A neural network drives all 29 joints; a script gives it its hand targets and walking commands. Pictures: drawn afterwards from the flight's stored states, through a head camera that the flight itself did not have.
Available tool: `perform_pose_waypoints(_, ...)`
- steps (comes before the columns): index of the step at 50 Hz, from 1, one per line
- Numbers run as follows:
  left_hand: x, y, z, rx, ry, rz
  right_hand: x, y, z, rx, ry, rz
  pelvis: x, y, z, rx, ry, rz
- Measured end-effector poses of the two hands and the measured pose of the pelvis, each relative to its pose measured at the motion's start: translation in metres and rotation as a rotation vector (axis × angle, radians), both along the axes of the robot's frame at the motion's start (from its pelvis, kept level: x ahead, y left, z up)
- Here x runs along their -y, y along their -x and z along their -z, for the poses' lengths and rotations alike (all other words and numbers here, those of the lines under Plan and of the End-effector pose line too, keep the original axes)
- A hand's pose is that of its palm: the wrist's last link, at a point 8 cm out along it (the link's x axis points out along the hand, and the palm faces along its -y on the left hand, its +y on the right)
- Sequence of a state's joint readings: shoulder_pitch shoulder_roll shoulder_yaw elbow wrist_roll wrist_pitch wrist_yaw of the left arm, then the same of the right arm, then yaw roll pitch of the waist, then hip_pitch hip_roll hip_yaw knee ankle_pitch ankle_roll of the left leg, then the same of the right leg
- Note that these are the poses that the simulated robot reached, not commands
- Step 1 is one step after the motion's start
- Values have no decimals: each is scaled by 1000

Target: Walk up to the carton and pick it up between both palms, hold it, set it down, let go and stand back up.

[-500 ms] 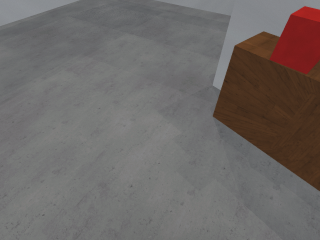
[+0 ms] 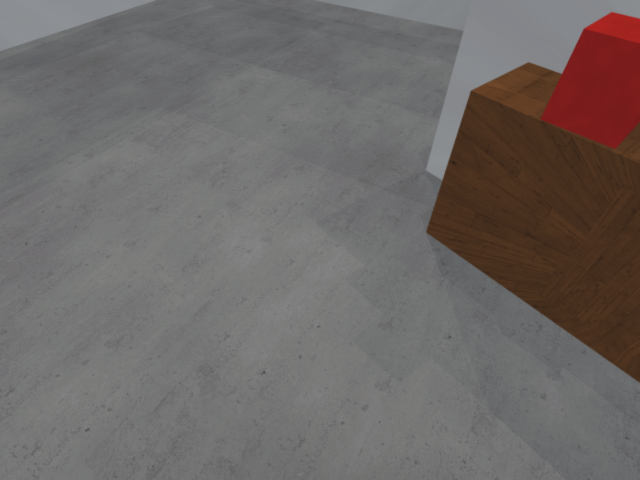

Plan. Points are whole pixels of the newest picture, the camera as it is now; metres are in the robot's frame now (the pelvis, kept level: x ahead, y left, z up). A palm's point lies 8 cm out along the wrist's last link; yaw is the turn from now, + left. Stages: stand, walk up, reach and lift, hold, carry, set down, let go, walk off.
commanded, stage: stand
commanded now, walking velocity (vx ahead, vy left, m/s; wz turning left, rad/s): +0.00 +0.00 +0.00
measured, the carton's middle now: (613, 80) +1.09 -0.81 +0.02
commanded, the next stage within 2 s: walk up in 0.58 s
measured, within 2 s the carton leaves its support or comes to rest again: neither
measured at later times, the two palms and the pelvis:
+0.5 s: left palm out of the picture +0.00 +0.23 -0.14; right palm out of the picture -0.01 -0.23 -0.14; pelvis +0.00 +0.00 +0.00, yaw +0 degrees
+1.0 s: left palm out of the picture +0.06 +0.23 -0.13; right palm out of the picture -0.01 -0.29 -0.15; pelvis +0.02 -0.03 -0.01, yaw -11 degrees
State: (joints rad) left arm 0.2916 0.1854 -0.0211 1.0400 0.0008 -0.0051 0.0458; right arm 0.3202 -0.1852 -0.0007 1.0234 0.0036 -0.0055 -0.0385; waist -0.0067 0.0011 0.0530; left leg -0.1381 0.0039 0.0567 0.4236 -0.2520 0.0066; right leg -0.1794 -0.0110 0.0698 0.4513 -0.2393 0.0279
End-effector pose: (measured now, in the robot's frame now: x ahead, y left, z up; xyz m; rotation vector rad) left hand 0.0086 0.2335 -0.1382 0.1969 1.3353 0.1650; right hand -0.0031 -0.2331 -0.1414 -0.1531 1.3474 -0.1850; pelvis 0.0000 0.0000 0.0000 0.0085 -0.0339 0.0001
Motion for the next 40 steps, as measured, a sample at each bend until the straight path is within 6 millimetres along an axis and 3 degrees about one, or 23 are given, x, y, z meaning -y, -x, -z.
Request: perform_pose_waypoints(40, 4, 10, 2, -33, 11, -13, -5, 7, 2, -25, -8, 6, -1, -1, 0, -2, -3, 8)
